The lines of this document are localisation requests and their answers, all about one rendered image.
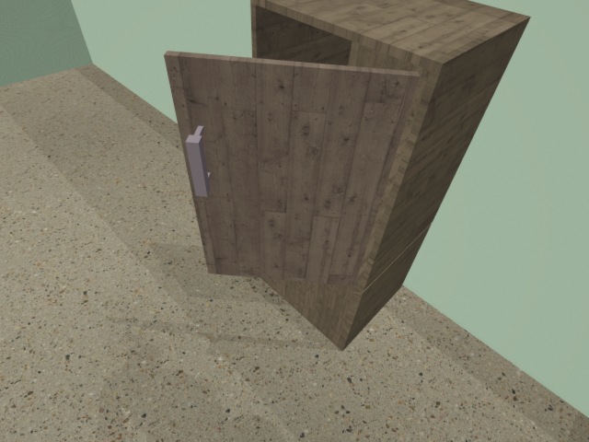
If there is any handle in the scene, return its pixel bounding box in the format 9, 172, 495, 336
185, 126, 211, 197

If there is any cupboard door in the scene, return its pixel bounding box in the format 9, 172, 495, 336
164, 51, 420, 286

